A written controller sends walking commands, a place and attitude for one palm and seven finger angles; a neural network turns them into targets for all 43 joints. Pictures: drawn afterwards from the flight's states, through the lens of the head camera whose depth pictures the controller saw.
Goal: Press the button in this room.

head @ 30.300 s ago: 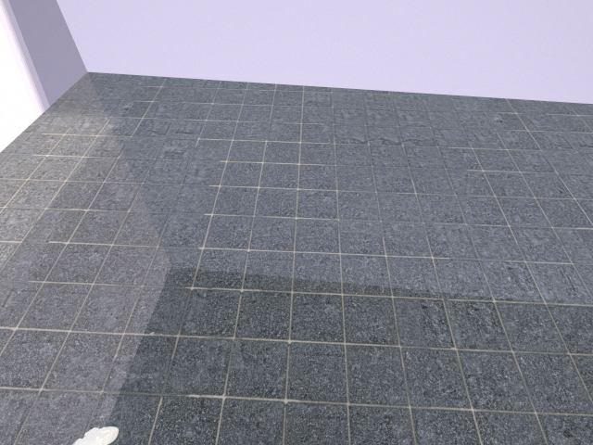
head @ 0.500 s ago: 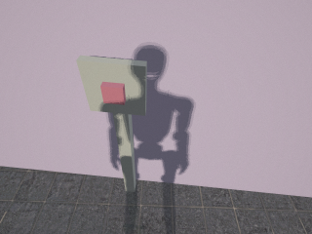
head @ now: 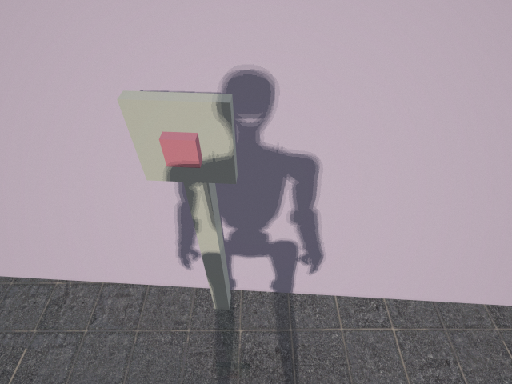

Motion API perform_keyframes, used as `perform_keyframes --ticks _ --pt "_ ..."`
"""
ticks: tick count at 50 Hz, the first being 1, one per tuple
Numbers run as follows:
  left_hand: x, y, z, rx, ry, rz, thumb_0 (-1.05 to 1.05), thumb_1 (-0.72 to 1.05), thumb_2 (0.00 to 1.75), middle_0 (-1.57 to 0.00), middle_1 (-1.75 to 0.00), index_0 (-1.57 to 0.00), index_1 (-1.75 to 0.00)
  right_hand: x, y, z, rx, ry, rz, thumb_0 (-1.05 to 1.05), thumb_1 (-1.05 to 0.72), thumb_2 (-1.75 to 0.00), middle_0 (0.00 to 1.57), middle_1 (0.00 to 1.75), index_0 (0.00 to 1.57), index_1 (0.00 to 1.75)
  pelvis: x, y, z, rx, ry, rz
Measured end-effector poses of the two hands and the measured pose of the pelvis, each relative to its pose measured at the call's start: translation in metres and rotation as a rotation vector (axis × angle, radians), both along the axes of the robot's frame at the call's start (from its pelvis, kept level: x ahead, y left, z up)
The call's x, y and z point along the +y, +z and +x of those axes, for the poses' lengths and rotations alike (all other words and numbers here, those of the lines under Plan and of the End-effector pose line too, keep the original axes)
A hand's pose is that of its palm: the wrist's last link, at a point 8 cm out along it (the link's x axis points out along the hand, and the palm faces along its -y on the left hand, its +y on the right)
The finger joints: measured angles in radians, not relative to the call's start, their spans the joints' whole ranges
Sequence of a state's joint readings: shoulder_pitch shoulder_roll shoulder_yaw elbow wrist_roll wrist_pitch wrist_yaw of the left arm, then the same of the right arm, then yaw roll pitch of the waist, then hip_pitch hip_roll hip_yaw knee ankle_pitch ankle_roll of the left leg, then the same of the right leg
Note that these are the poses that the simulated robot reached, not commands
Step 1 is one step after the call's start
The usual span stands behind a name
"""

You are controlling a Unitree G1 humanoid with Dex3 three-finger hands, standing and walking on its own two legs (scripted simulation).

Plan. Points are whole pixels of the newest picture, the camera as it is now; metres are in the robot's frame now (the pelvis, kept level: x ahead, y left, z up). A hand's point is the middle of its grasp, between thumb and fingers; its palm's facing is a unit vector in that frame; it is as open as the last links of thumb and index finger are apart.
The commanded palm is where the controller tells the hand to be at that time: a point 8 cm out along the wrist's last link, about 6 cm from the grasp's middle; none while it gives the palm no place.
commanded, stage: come to a stop and stand still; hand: left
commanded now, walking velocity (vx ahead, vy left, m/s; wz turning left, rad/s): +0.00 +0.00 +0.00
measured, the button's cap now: (182, 149) +0.51 +0.17 +0.10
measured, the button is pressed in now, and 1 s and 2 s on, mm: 0 0 0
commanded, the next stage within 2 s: look again from close up in 0.90 s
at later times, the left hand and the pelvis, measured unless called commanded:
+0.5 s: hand out of the picture +0.03 +0.16 -0.16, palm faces -0.02 -0.98 -0.22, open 7.3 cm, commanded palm none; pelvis +0.02 -0.02 +0.01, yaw -1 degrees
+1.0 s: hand out of the picture +0.04 +0.14 -0.16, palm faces +0.01 -0.98 -0.20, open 7.4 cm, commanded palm none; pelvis +0.04 -0.03 +0.01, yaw -1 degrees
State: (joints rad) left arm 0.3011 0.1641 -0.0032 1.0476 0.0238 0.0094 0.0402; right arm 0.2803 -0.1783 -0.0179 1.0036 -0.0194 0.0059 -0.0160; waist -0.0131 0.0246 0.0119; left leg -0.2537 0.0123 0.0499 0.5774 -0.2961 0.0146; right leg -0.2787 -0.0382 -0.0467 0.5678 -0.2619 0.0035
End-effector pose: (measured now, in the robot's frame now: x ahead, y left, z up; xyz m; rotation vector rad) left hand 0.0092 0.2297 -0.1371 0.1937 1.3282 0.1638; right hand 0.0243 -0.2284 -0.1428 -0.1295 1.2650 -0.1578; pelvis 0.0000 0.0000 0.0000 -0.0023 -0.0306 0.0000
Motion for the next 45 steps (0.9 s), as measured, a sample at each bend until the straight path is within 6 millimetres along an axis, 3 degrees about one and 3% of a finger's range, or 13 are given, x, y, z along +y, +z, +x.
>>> perform_keyframes --ticks 9,22,45 --pt "0.013 0.018 0.014 -0.039 -0.020 0.051 0.00 0.91 0.90 -0.20 -0.29 -0.19 -0.30 0.004 -0.005 -0.008 0.025 0.023 0.040 0.01 -0.93 -0.90 0.19 0.30 0.20 0.30 -0.001 0.005 0.002 0.008 -0.006 0.018" --pt "-0.021 0.010 0.016 0.045 -0.017 -0.010 0.01 0.92 0.90 -0.20 -0.29 -0.20 -0.30 -0.003 -0.003 -0.022 0.143 0.007 0.047 0.01 -0.91 -0.90 0.19 0.30 0.20 0.30 -0.015 0.008 0.018 0.020 -0.013 0.020" --pt "-0.039 0.004 0.030 0.063 0.011 -0.030 0.01 0.92 0.90 -0.20 -0.29 -0.20 -0.30 -0.019 0.000 0.017 0.126 0.013 0.016 0.01 -0.92 -0.90 0.19 0.30 0.20 0.30 -0.031 0.009 0.041 0.019 -0.009 0.014"
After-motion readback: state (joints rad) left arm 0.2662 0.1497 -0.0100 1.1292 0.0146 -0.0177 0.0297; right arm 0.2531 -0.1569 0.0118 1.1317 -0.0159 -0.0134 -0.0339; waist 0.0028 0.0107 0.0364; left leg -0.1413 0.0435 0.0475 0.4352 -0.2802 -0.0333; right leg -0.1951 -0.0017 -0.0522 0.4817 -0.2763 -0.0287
